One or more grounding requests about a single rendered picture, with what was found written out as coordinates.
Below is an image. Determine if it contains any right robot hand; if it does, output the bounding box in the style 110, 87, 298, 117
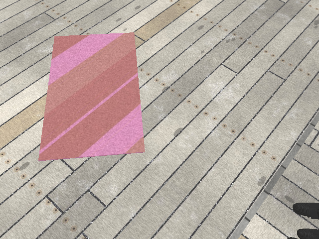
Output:
287, 202, 319, 239

